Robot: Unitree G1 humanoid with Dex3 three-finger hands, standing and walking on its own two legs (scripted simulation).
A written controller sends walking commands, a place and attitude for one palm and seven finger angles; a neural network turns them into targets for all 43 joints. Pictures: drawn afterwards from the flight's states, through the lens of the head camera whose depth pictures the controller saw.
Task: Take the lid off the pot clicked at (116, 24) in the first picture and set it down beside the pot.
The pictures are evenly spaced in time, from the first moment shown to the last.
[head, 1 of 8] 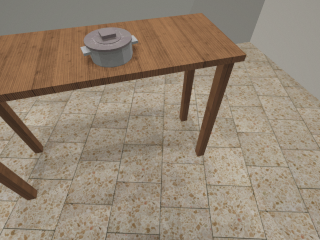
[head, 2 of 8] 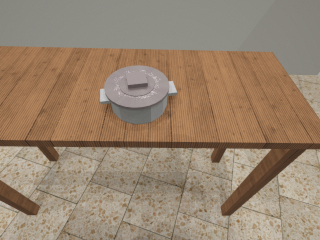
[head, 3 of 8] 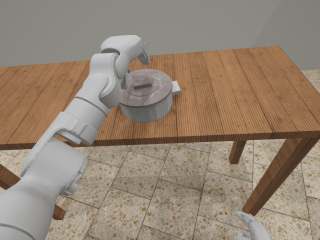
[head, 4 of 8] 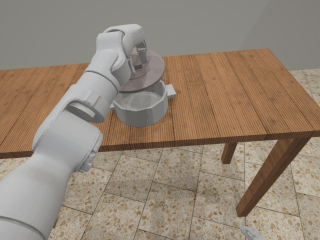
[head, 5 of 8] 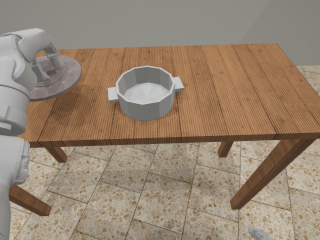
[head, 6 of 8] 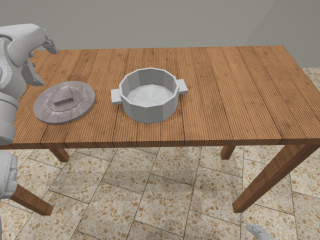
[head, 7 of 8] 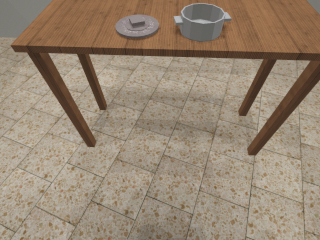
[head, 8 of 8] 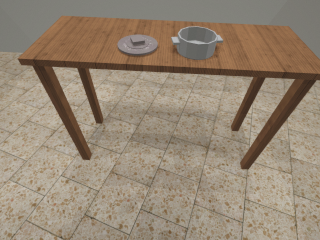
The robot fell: no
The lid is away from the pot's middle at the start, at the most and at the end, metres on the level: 0.00 0.26 0.25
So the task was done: yes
